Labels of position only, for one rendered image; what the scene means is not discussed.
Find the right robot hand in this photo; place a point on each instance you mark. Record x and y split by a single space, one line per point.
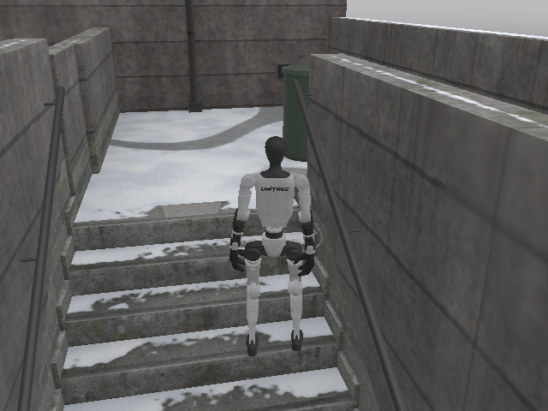
309 264

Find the robot right forearm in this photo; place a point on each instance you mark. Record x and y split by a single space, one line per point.
308 236

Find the right robot upper arm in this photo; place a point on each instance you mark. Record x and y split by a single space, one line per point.
304 196

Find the robot left forearm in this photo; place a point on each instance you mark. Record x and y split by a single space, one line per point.
237 233

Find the left robot hand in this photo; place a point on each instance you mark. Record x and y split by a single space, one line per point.
234 259

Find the left robot upper arm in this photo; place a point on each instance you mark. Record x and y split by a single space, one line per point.
247 182

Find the humanoid robot torso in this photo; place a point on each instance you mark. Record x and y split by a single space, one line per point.
274 203

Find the left robot foot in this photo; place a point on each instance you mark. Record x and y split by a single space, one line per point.
252 348

